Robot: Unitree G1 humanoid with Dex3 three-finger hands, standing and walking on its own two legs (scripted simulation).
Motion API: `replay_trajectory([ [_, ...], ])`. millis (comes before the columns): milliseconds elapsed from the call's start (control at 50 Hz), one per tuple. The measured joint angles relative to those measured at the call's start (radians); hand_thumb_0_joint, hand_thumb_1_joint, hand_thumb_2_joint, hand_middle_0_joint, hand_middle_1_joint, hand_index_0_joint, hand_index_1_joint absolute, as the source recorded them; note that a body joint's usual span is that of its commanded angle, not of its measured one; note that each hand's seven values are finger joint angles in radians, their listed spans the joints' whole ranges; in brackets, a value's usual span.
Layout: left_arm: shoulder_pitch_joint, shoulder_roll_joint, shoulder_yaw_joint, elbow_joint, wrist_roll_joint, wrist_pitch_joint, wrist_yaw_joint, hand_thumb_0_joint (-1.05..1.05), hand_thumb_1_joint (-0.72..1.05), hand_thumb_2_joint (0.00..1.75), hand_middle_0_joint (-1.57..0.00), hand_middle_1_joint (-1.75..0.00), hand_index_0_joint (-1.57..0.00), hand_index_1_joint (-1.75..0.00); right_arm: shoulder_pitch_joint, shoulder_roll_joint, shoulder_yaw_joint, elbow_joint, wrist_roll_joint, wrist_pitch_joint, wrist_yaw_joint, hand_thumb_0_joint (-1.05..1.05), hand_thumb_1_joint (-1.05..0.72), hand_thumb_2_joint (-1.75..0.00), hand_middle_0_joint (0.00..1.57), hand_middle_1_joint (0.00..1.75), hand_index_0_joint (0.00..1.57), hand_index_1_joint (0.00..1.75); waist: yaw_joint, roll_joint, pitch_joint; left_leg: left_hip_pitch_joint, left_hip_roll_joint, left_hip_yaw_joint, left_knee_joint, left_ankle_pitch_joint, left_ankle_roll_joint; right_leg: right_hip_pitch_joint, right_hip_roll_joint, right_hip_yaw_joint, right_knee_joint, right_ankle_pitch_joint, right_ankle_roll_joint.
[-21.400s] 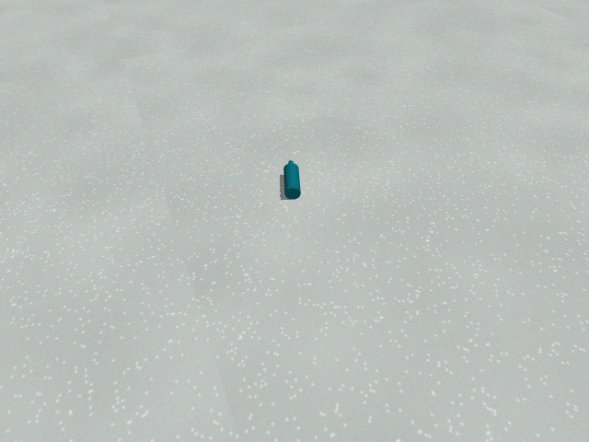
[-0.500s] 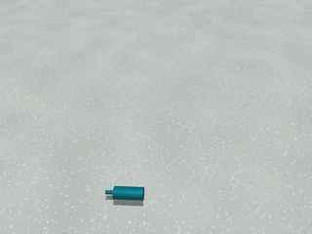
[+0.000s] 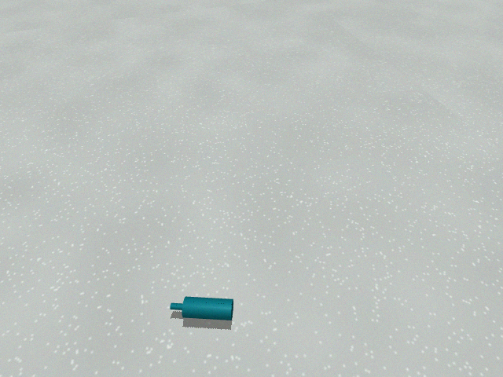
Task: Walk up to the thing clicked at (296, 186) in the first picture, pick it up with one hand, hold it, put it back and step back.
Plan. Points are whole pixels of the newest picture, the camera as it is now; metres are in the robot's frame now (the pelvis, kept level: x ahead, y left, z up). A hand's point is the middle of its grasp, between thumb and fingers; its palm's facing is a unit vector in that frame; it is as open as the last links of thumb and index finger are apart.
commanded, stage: walk up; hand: left
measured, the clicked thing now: (201, 307) +0.49 +0.23 -0.74
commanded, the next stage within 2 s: none
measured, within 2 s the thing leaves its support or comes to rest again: neither
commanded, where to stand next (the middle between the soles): +0.08 -0.01 m, yaw -3 degrees
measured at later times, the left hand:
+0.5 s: hand out of the picture +0.15 +0.29 -0.17, palm faces -0.02 -0.93 -0.37, open 7.4 cm
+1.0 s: hand (124, 375) +0.16 +0.26 -0.18, palm faces +0.04 -0.93 -0.38, open 7.3 cm
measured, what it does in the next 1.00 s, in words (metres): steps on the spot: right foot, then left foot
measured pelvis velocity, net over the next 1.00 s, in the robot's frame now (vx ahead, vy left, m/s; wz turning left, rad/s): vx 0.04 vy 0.00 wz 0.07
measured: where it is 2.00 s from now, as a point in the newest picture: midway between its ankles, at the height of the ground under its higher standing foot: outside the picture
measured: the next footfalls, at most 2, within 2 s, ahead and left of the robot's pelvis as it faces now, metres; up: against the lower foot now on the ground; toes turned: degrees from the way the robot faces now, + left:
right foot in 0.62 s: +0.20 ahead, -0.13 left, +0.00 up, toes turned +0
left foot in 0.96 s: +0.05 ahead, +0.11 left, +0.00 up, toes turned +2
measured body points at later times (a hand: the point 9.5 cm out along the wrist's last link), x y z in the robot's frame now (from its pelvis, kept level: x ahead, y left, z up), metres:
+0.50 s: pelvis +0.08 +0.01 -0.01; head +0.12 +0.03 +0.44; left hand +0.15 +0.34 -0.14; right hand +0.13 -0.31 -0.12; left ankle +0.08 +0.12 -0.75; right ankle +0.11 -0.14 -0.71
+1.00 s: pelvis +0.04 +0.00 -0.04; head +0.09 +0.01 +0.41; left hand +0.16 +0.31 -0.15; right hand +0.14 -0.32 -0.15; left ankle +0.01 +0.11 -0.75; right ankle +0.16 -0.13 -0.74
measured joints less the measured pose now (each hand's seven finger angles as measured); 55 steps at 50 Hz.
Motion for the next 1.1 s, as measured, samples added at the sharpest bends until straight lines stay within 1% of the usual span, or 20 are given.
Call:
replay_trajectory([
  [60,0.001,-0.001,0.003,-0.007,0.005,-0.001,-0.002,0.0,0.91,0.89,-0.21,-0.3,-0.2,-0.3,-0.002,0.002,-0.005,-0.01,-0.003,0.001,0.004,0.01,-0.91,-0.9,0.2,0.3,0.2,0.3,0.003,0.001,-0.002,-0.001,-0.002,-0.002,0.014,-0.024,0.004,0.003,-0.001,-0.003,0.008,-0.016,-0.005],
  [120,0.038,0.001,0.014,-0.041,0.023,-0.011,-0.013,0.0,0.91,0.89,-0.21,-0.3,-0.2,-0.3,0.037,-0.003,-0.024,-0.042,-0.021,0.003,0.021,0.01,-0.91,-0.9,0.2,0.3,0.2,0.3,0.009,-0.001,-0.03,-0.02,-0.011,-0.004,0.098,-0.195,0.024,-0.003,-0.003,0.003,0.062,-0.143,-0.033],
  [160,0.069,0.005,0.022,-0.072,0.03,-0.022,-0.014,0.0,0.91,0.89,-0.21,-0.3,-0.2,-0.3,0.062,-0.015,-0.035,-0.063,-0.029,0.005,0.027,0.01,-0.91,-0.9,0.21,0.3,0.21,0.3,0.014,-0.002,-0.039,-0.04,-0.01,0.007,0.168,-0.23,0.025,0.008,-0.004,0.005,0.054,-0.109,-0.04],
  [200,0.091,0.01,0.03,-0.096,0.034,-0.031,-0.012,0.0,0.91,0.89,-0.21,-0.3,-0.2,-0.3,0.078,-0.031,-0.046,-0.081,-0.033,0.003,0.03,0.01,-0.91,-0.9,0.21,0.3,0.21,0.3,0.021,0.003,-0.026,-0.062,0.001,0.018,0.24,-0.25,0.021,0.023,-0.004,0.002,0.051,-0.056,-0.023],
  [240,0.111,0.016,0.035,-0.11,0.038,-0.027,-0.015,0.0,0.91,0.89,-0.21,-0.3,-0.2,-0.3,0.097,-0.045,-0.056,-0.095,-0.031,-0.002,0.033,0.01,-0.91,-0.9,0.2,0.3,0.2,0.3,0.021,0.01,-0.019,-0.059,0.016,0.023,0.226,-0.264,0.026,0.039,-0.003,-0.006,0.067,-0.095,-0.007],
  [260,0.12,0.026,0.036,-0.115,0.037,-0.019,-0.016,0.0,0.91,0.89,-0.21,-0.3,-0.2,-0.3,0.105,-0.045,-0.061,-0.1,-0.03,-0.009,0.032,0.01,-0.91,-0.9,0.2,0.3,0.2,0.3,0.021,-0.002,-0.014,-0.042,0.01,0.033,0.2,-0.199,0.023,0.038,-0.015,-0.004,0.096,-0.122,0.0],
  [280,0.127,0.036,0.036,-0.119,0.033,-0.011,-0.015,0.0,0.91,0.89,-0.21,-0.3,-0.2,-0.3,0.109,-0.042,-0.066,-0.105,-0.032,-0.018,0.029,0.01,-0.91,-0.9,0.2,0.3,0.2,0.3,0.021,-0.024,-0.007,-0.024,-0.004,0.048,0.178,-0.128,0.023,0.024,-0.035,0.004,0.151,-0.155,-0.006],
  [300,0.129,0.042,0.036,-0.119,0.028,0.0,-0.012,0.0,0.91,0.89,-0.21,-0.3,-0.2,-0.3,0.113,-0.038,-0.071,-0.114,-0.036,-0.027,0.025,0.01,-0.91,-0.9,0.2,0.3,0.2,0.3,0.018,-0.039,-0.002,-0.018,-0.014,0.058,0.178,-0.128,0.025,-0.013,-0.04,0.022,0.245,-0.193,-0.015],
  [380,0.112,0.055,0.033,-0.137,0.012,0.018,-0.004,0.0,0.91,0.89,-0.21,-0.3,-0.2,-0.3,0.15,-0.032,-0.068,-0.159,-0.026,-0.052,0.008,0.01,-0.91,-0.9,0.2,0.3,0.2,0.3,-0.008,-0.048,0.026,0.021,-0.019,0.049,0.143,-0.154,0.035,-0.181,0.021,0.092,0.572,-0.297,-0.049],
  [500,0.049,0.069,0.034,-0.186,-0.006,0.033,0.006,0.0,0.91,0.89,-0.2,-0.3,-0.2,-0.3,0.157,-0.03,-0.046,-0.185,-0.015,-0.036,-0.03,0.01,-0.91,-0.9,0.21,0.3,0.21,0.3,-0.017,-0.057,0.084,0.059,-0.011,0.047,0.138,-0.175,0.024,-0.308,0.01,0.131,0.537,-0.211,-0.038],
  [580,0.006,0.058,0.032,-0.216,-0.013,0.042,0.011,0.0,0.91,0.89,-0.2,-0.3,-0.2,-0.3,0.123,-0.035,-0.046,-0.219,-0.001,0.014,-0.035,0.01,-0.9,-0.9,0.21,0.3,0.21,0.3,-0.024,-0.037,0.115,0.029,0.004,0.046,0.224,-0.228,0.007,-0.315,-0.003,0.088,0.417,-0.128,-0.036],
  [640,-0.013,0.047,0.034,-0.233,-0.004,0.037,0.012,0.0,0.91,0.89,-0.2,-0.3,-0.2,-0.3,0.093,-0.045,-0.045,-0.243,0.014,0.046,-0.033,0.01,-0.9,-0.9,0.21,0.3,0.21,0.3,-0.025,-0.012,0.121,-0.025,0.017,0.041,0.345,-0.291,-0.006,-0.289,0.006,0.056,0.327,-0.004,-0.033],
  [700,-0.047,0.022,0.023,-0.266,0.004,0.035,0.012,0.0,0.91,0.89,-0.2,-0.3,-0.2,-0.3,0.041,-0.051,-0.048,-0.263,0.024,0.073,-0.044,0.01,-0.91,-0.9,0.2,0.3,0.2,0.3,-0.026,0.014,0.155,-0.132,-0.049,-0.041,0.628,-0.461,0.011,-0.317,0.002,0.05,0.363,-0.026,-0.036],
  [780,-0.082,-0.004,0.013,-0.327,0.013,0.042,0.023,0.0,0.91,0.89,-0.21,-0.3,-0.2,-0.3,0.03,-0.06,-0.048,-0.297,0.028,0.073,-0.048,0.01,-0.91,-0.9,0.2,0.3,0.2,0.3,-0.012,0.028,0.164,-0.22,-0.108,-0.088,0.901,-0.479,-0.003,-0.347,-0.01,0.048,0.337,0.005,-0.047],
  [820,-0.096,-0.013,0.014,-0.351,0.021,0.041,0.031,0.0,0.91,0.89,-0.21,-0.3,-0.2,-0.3,0.04,-0.064,-0.045,-0.3,0.024,0.068,-0.047,0.01,-0.91,-0.9,0.2,0.3,0.2,0.3,-0.006,0.031,0.158,-0.211,-0.099,-0.086,0.882,-0.468,-0.016,-0.361,-0.015,0.04,0.333,0.017,-0.05],
  [880,-0.102,-0.016,0.013,-0.376,0.029,0.038,0.034,0.0,0.9,0.89,-0.21,-0.3,-0.2,-0.3,0.06,-0.064,-0.037,-0.284,0.012,0.063,-0.041,0.01,-0.91,-0.9,0.2,0.3,0.2,0.3,-0.002,0.025,0.141,-0.147,-0.062,-0.058,0.694,-0.466,-0.023,-0.38,-0.026,0.02,0.346,0.02,-0.043],
  [940,-0.092,-0.001,0.013,-0.381,0.023,0.044,0.027,0.0,0.9,0.89,-0.21,-0.3,-0.21,-0.3,0.082,-0.059,-0.037,-0.261,-0.006,0.056,-0.027,0.01,-0.91,-0.9,0.2,0.3,0.2,0.3,-0.004,0.001,0.119,-0.055,-0.04,-0.018,0.436,-0.411,-0.009,-0.407,-0.042,0.006,0.388,0.011,-0.028],
  [980,-0.083,0.025,0.021,-0.363,0.013,0.053,0.025,0.0,0.9,0.89,-0.21,-0.3,-0.21,-0.3,0.087,-0.039,-0.042,-0.244,-0.024,0.05,-0.02,0.01,-0.91,-0.9,0.2,0.3,0.2,0.3,0.004,-0.059,0.122,-0.022,-0.069,0.015,0.366,-0.335,0.013,-0.423,-0.068,0.038,0.425,0.002,-0.021],
  [1040,-0.042,0.034,0.034,-0.3,0.008,0.071,0.032,0.0,0.91,0.89,-0.21,-0.3,-0.2,-0.3,0.108,-0.035,-0.041,-0.242,-0.036,0.048,-0.003,0.01,-0.91,-0.9,0.21,0.3,0.21,0.3,-0.016,-0.052,0.101,-0.026,-0.045,0.005,0.362,-0.323,0.027,-0.452,0.021,0.114,0.594,-0.237,-0.033],
  [1100,0.003,0.055,0.048,-0.263,-0.003,0.066,0.027,0.0,0.91,0.89,-0.21,-0.3,-0.2,-0.3,0.126,-0.028,-0.038,-0.236,-0.039,0.033,-0.012,0.01,-0.91,-0.9,0.21,0.3,0.21,0.3,-0.015,-0.055,0.089,-0.014,-0.024,-0.001,0.303,-0.282,0.022,-0.442,0.085,0.171,0.735,-0.243,-0.043],
])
